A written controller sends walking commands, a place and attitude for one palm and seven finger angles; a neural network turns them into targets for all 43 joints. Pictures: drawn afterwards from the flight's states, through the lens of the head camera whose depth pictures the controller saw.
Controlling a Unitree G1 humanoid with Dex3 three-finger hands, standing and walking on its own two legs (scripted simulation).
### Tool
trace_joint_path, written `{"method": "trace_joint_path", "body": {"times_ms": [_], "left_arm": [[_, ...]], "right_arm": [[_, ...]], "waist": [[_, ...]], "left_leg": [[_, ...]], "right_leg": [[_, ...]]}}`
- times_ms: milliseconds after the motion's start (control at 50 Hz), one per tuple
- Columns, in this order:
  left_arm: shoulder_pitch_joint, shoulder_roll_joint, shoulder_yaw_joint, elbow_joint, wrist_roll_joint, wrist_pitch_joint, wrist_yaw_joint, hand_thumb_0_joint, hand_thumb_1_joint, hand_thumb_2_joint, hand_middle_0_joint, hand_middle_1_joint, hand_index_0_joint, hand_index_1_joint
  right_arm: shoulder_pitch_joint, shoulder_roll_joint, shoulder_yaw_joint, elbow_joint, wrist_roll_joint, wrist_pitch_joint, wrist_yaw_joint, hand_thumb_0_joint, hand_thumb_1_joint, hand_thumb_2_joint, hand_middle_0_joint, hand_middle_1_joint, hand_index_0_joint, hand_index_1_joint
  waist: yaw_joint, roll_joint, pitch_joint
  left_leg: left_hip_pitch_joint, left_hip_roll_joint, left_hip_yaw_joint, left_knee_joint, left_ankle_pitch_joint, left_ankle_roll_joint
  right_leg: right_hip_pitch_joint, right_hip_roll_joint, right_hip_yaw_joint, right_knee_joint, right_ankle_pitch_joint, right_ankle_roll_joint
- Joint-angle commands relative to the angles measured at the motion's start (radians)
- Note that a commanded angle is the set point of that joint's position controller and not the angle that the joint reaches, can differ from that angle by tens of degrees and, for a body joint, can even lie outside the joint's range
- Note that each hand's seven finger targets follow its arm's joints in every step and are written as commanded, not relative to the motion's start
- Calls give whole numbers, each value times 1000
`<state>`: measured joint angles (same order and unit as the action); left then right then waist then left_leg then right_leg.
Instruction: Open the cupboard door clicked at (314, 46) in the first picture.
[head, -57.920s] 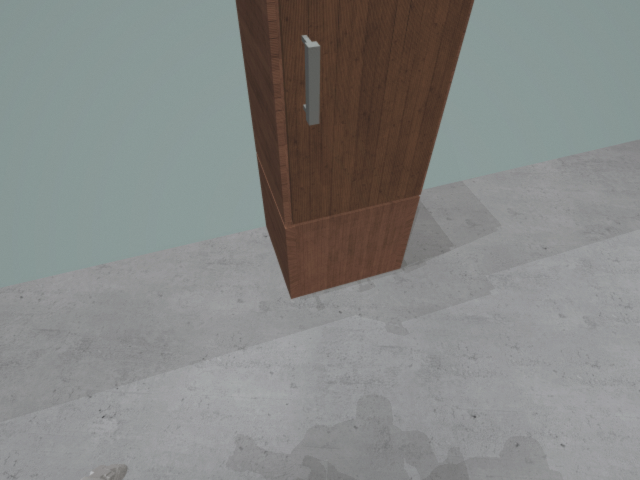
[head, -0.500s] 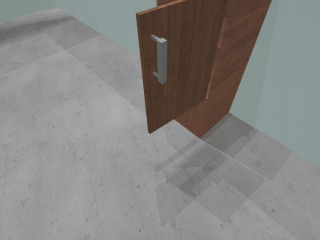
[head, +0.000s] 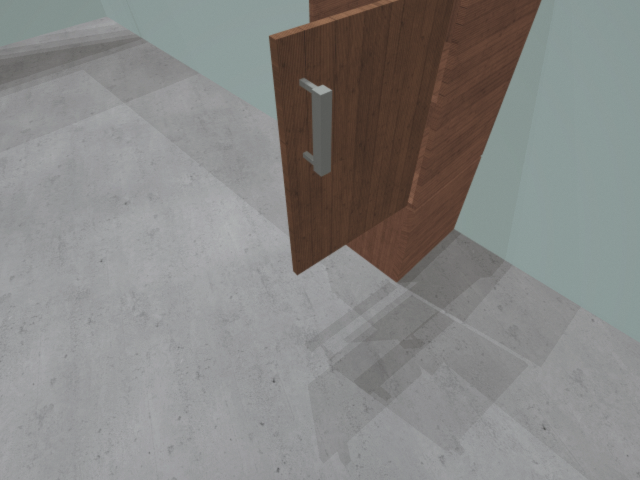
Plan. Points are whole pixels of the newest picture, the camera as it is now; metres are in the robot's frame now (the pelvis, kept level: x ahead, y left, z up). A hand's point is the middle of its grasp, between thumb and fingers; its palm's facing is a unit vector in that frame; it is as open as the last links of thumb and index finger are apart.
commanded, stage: look to check the result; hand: left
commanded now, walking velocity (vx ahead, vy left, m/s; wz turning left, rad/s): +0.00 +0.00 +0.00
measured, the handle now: (314, 128) +0.65 +0.05 +0.09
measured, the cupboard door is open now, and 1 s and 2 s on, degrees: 84 84 84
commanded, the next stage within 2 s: stand and wait in 0.40 s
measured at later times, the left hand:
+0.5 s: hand out of the picture +0.09 +0.24 -0.16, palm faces -0.02 -0.94 -0.33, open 7.4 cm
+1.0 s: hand out of the picture +0.11 +0.24 -0.15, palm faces -0.03 -0.94 -0.34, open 7.4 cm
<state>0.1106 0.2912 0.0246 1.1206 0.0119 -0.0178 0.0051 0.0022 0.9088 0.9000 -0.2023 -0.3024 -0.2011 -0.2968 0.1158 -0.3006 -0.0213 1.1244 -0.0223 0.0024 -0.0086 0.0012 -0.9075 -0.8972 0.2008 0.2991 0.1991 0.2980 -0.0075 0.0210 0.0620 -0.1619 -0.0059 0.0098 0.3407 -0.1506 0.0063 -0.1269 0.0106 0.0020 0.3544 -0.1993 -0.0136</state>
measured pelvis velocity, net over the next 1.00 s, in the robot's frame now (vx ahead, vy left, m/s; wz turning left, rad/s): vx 0.03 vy -0.01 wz -0.01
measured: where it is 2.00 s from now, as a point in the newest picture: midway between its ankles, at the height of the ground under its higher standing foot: outside the picture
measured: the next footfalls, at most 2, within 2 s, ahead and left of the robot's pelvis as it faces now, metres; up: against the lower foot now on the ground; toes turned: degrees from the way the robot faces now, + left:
none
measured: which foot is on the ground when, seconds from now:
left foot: down 0.00-1.00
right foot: down 0.00-1.00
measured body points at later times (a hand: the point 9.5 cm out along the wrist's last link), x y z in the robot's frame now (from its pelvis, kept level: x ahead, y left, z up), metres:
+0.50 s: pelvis +0.02 +0.00 +0.00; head +0.04 -0.01 +0.45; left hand +0.09 +0.29 -0.13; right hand +0.10 -0.30 -0.14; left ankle +0.02 +0.11 -0.75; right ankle +0.00 -0.11 -0.75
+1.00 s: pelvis +0.03 -0.01 +0.00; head +0.05 -0.01 +0.45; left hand +0.11 +0.29 -0.13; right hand +0.10 -0.30 -0.14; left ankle +0.02 +0.11 -0.75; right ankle +0.00 -0.11 -0.75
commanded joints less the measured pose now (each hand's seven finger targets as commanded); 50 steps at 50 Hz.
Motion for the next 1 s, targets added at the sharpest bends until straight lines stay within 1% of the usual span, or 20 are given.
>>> {"method": "trace_joint_path", "body": {"times_ms": [0, 80, 120, 260, 280, 340, 400, 440, 460, 540, 560, 580, 640, 660, 720, 780, 840, 880, 900, 980], "left_arm": [[-22, 201, 30, -49, 0, -22, 13, 0, 900, 900, -200, -300, -200, -300], [-29, 216, 27, -45, 0, -21, 13, 0, 900, 900, -200, -300, -200, -300], [-31, 221, 27, -45, -1, -21, 12, 0, 900, 900, -200, -300, -200, -300], [-29, 234, 26, -44, -1, -24, 12, 0, 900, 900, -200, -300, -200, -300], [-35, 235, 23, -43, -1, -23, 12, 0, 900, 900, -200, -300, -200, -300], [-32, 234, 22, -42, -2, -24, 12, 0, 900, 900, -200, -300, -200, -300], [-32, 236, 23, -43, -2, -24, 13, 0, 900, 900, -200, -300, -200, -300], [-34, 234, 23, -43, -2, -24, 13, 0, 900, 900, -200, -300, -200, -300], [-26, 234, 24, -47, -1, -25, 14, 0, 900, 900, -200, -300, -200, -300], [-27, 233, 22, -46, -2, -26, 15, 0, 900, 900, -200, -300, -200, -300], [-26, 235, 25, -47, -1, -26, 15, 0, 900, 900, -200, -300, -200, -300], [-28, 234, 23, -47, -2, -26, 15, 0, 900, 900, -200, -300, -200, -300], [-29, 232, 24, -49, -2, -26, 15, 0, 900, 900, -200, -300, -200, -300], [-23, 233, 25, -50, -1, -27, 16, 0, 900, 900, -200, -300, -200, -300], [-27, 232, 24, -51, -3, -27, 16, 0, 900, 900, -200, -300, -200, -300], [-28, 234, 24, -50, -2, -26, 16, 0, 900, 900, -200, -300, -200, -300], [-30, 235, 23, -52, -3, -26, 15, 0, 900, 900, -200, -300, -200, -300], [-28, 234, 24, -51, -3, -26, 15, 0, 900, 900, -200, -300, -200, -300], [-28, 233, 24, -51, -3, -25, 15, 0, 900, 900, -200, -300, -200, -300], [-24, 238, 24, -52, -3, -26, 16, 0, 900, 900, -200, -300, -200, -300]], "right_arm": [[-29, -185, -29, -45, 3, -22, -7, 0, -900, -900, 200, 300, 200, 300], [-45, -199, -28, -45, 4, -21, -5, 0, -900, -900, 200, 300, 200, 300], [-47, -208, -26, -46, 5, -22, -5, 0, -900, -900, 200, 300, 200, 300], [-55, -222, -24, -48, 8, -22, -4, 0, -900, -900, 200, 300, 200, 300], [-59, -221, -24, -48, 6, -22, -4, 0, -900, -900, 200, 300, 200, 300], [-56, -223, -24, -48, 6, -23, -5, 0, -900, -900, 200, 300, 200, 300], [-58, -221, -23, -48, 7, -23, -6, 0, -900, -900, 200, 300, 200, 300], [-56, -223, -24, -48, 7, -23, -6, 0, -900, -900, 200, 300, 200, 300], [-59, -224, -24, -50, 9, -23, -6, 0, -900, -900, 200, 300, 200, 300], [-57, -219, -25, -48, 7, -25, -7, 0, -900, -900, 200, 300, 200, 300], [-56, -221, -24, -50, 9, -24, -8, 0, -900, -900, 200, 300, 200, 300], [-56, -219, -25, -49, 7, -25, -8, 0, -900, -900, 200, 300, 200, 300], [-56, -217, -25, -48, 7, -25, -8, 0, -900, -900, 200, 300, 200, 300], [-54, -218, -25, -49, 9, -25, -8, 0, -900, -900, 200, 300, 200, 300], [-50, -217, -26, -49, 7, -25, -9, 0, -900, -900, 200, 300, 200, 300], [-50, -217, -26, -48, 8, -24, -9, 0, -900, -900, 200, 300, 200, 300], [-50, -221, -25, -47, 8, -26, -9, 0, -900, -900, 200, 300, 200, 300], [-49, -219, -25, -48, 8, -25, -10, 0, -900, -900, 200, 300, 200, 300], [-48, -221, -25, -47, 8, -25, -10, 0, -900, -900, 200, 300, 200, 300], [-47, -220, -24, -48, 9, -26, -11, 0, -900, -900, 200, 300, 200, 300]], "waist": [[-3, -18, -89], [-3, -12, -82], [-3, -10, -95], [0, -27, -104], [-3, -18, -92], [-3, -10, -112], [-2, -18, -104], [-3, -28, -102], [1, -24, -99], [-2, -8, -112], [0, -22, -107], [-2, -13, -113], [-1, -18, -103], [0, -33, -106], [-2, -12, -112], [-2, -26, -99], [-1, -14, -100], [-1, -27, -97], [-1, -21, -100], [-1, -15, -112]], "left_leg": [[67, 120, -102, -50, 109, 17], [74, 123, -101, -56, 108, 16], [78, 124, -103, -61, 113, 15], [97, 126, -99, -60, 133, 15], [93, 126, -98, -62, 129, 14], [105, 127, -96, -60, 151, 13], [106, 128, -97, -59, 169, 13], [106, 129, -97, -63, 156, 12], [109, 128, -94, -59, 160, 14], [116, 128, -92, -58, 181, 12], [115, 128, -93, -57, 181, 13], [120, 129, -90, -54, 192, 12], [116, 128, -91, -59, 187, 11], [121, 130, -89, -56, 189, 12], [123, 129, -89, -58, 193, 11], [122, 131, -87, -60, 189, 11], [121, 130, -87, -61, 198, 9], [121, 131, -88, -62, 187, 11], [121, 132, -86, -64, 183, 10], [133, 132, -83, -57, 208, 10]], "right_leg": [[-11, -124, 102, -73, 126, -34], [-10, -128, 103, -83, 123, -33], [2, -128, 104, -83, 127, -32], [13, -131, 101, -92, 152, -30], [8, -133, 100, -93, 150, -29], [22, -134, 102, -88, 179, -31], [24, -134, 98, -86, 200, -29], [22, -132, 99, -90, 185, -28], [18, -133, 100, -93, 191, -29], [34, -135, 102, -87, 225, -30], [31, -132, 101, -89, 223, -30], [35, -136, 99, -85, 236, -30], [36, -135, 100, -88, 233, -30], [33, -133, 97, -90, 236, -29], [40, -134, 102, -87, 243, -31], [34, -134, 99, -90, 241, -30], [40, -133, 102, -88, 250, -30], [37, -132, 100, -91, 237, -30], [39, -134, 100, -92, 232, -30], [46, -135, 100, -89, 262, -30]]}}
